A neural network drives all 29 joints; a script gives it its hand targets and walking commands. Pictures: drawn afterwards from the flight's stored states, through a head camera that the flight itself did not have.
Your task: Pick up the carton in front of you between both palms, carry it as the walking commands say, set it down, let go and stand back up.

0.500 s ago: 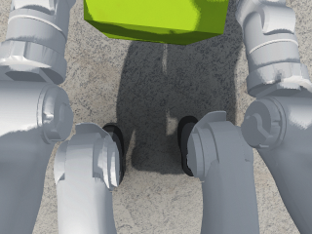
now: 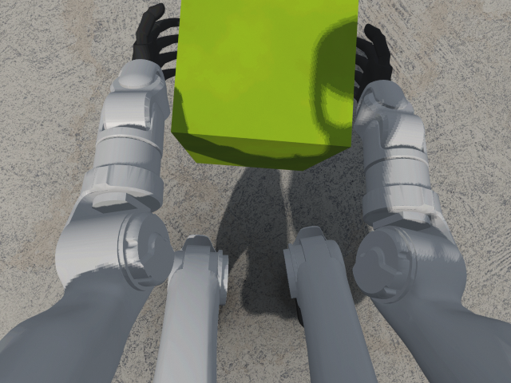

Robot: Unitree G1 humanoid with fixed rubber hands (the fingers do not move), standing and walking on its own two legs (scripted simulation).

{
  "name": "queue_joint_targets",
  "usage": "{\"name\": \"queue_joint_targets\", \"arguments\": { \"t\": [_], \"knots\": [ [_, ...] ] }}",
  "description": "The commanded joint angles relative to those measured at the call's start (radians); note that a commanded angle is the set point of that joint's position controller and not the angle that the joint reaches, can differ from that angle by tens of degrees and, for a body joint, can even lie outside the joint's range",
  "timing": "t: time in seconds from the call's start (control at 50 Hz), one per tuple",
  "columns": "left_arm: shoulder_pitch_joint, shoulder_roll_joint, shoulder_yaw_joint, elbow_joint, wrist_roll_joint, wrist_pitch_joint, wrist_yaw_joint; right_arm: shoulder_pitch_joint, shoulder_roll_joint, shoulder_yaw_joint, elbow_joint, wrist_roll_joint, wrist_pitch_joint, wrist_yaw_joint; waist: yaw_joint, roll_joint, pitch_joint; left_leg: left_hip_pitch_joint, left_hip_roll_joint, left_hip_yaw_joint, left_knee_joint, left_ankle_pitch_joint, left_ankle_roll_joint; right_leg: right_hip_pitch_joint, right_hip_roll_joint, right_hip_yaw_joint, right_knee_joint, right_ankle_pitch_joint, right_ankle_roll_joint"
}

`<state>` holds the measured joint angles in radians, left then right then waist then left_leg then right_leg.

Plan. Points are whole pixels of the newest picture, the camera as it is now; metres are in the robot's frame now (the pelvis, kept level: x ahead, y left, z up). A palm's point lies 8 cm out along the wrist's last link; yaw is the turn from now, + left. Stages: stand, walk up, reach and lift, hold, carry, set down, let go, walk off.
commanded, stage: reach and lift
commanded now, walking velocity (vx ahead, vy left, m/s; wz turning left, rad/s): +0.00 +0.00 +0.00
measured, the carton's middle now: (259, 94) +0.54 -0.02 -0.14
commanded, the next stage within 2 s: none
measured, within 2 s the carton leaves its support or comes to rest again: neither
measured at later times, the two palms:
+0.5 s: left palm (95, 41) +0.50 +0.13 +0.07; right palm (434, 56) +0.48 -0.17 +0.07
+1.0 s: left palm out of the picture +0.44 +0.14 +0.22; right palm out of the picture +0.43 -0.16 +0.22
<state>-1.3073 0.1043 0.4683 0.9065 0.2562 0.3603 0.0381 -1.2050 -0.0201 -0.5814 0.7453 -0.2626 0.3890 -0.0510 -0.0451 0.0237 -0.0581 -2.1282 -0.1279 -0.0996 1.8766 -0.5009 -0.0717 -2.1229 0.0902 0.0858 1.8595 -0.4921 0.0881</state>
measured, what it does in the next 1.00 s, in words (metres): rises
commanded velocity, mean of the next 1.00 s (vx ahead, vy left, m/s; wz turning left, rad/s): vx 0.00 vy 0.00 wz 0.00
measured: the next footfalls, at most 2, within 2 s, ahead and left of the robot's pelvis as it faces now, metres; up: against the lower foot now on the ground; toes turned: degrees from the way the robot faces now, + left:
none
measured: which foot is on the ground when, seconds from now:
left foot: down 0.00-1.00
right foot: down 0.00-1.00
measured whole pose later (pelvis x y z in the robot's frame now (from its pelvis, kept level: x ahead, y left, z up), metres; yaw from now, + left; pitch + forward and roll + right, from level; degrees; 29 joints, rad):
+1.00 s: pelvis +0.08 +0.00 +0.25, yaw +0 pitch +23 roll +0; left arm -0.53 -0.12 0.37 0.58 0.23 0.36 0.03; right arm -0.51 0.13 -0.39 0.55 -0.23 0.38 -0.03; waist -0.01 0.01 -0.19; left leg -1.00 -0.08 -0.13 0.99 -0.39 -0.03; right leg -1.00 0.07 0.14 0.98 -0.38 0.04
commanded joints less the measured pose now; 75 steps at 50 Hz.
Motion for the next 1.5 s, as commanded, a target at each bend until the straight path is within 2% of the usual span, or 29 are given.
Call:
{"name": "queue_joint_targets", "arguments": {
  "t": [0.0, 0.14, 0.26, 0.36, 0.54, 0.82, 1.06, 1.24, 1.34, 1.48],
  "knots": [
    [-0.571, -1.005, -0.310, 0.039, -0.113, -0.009, -0.243, -0.729, 0.926, 0.428, 0.007, 0.132, -0.020, 0.259, -0.022, 0.027, -0.945, 0.486, -0.051, 0.195, -0.241, 0.026, 0.060, 0.535, 0.065, -0.207, -0.215, 0.064, -0.055],
    [-0.572, -1.096, -0.414, -0.079, -0.164, 0.030, -0.259, -0.733, 1.034, 0.556, -0.081, 0.197, 0.023, 0.274, -0.004, -0.001, -1.212, 0.672, -0.054, 0.206, -0.311, 0.095, 0.050, 0.732, 0.072, -0.214, -0.290, 0.127, -0.042],
    [-0.462, -1.184, -0.514, -0.157, -0.211, 0.062, -0.275, -0.606, 1.106, 0.651, -0.129, 0.237, 0.053, 0.287, -0.002, 0.004, -1.270, 0.800, -0.055, 0.198, -0.377, 0.194, 0.034, 0.855, 0.077, -0.206, -0.353, 0.237, -0.038],
    [-0.342, -1.227, -0.564, -0.181, -0.225, 0.049, -0.270, -0.467, 1.128, 0.685, -0.132, 0.244, 0.038, 0.285, -0.007, 0.017, -1.188, 0.872, -0.056, 0.176, -0.449, 0.253, 0.027, 0.911, 0.080, -0.185, -0.421, 0.293, -0.040],
    [-0.146, -1.251, -0.562, -0.161, -0.191, 0.007, -0.247, -0.269, 1.148, 0.686, -0.091, 0.214, -0.005, 0.277, 0.005, 0.015, -0.984, 1.002, -0.055, 0.136, -0.613, 0.249, 0.033, 1.016, 0.080, -0.143, -0.583, 0.271, -0.048],
    [0.105, -1.290, -0.629, -0.225, -0.174, -0.016, -0.250, -0.009, 1.190, 0.755, -0.124, 0.194, -0.031, 0.275, 0.021, -0.013, -0.827, 1.303, -0.028, 0.080, -0.889, 0.284, 0.050, 1.330, 0.063, -0.080, -0.861, 0.307, -0.062],
    [0.364, -1.282, -0.692, -0.304, -0.168, 0.010, -0.262, 0.251, 1.191, 0.823, -0.182, 0.187, -0.009, 0.276, 0.032, -0.016, -0.604, 1.627, 0.002, 0.037, -1.154, 0.426, 0.055, 1.649, 0.034, -0.031, -1.131, 0.435, -0.073],
    [0.537, -1.254, -0.768, -0.420, -0.198, 0.094, -0.266, 0.429, 1.168, 0.896, -0.289, 0.213, 0.071, 0.275, 0.040, -0.023, -0.429, 1.869, 0.022, 0.023, -1.355, 0.547, 0.056, 1.897, 0.016, -0.018, -1.330, 0.552, -0.065],
    [0.594, -1.240, -0.800, -0.505, -0.219, 0.166, -0.273, 0.486, 1.156, 0.926, -0.365, 0.236, 0.140, 0.279, 0.038, -0.023, -0.314, 1.960, 0.025, 0.021, -1.449, 0.526, 0.053, 1.992, 0.011, -0.016, -1.428, 0.539, -0.062],
    [0.567, -1.205, -0.701, -0.466, -0.175, 0.227, -0.291, 0.461, 1.128, 0.826, -0.329, 0.190, 0.201, 0.296, 0.043, -0.023, -0.108, 1.943, 0.032, 0.033, -1.509, 0.323, 0.064, 1.977, 0.003, -0.027, -1.487, 0.329, -0.076]
  ]
}}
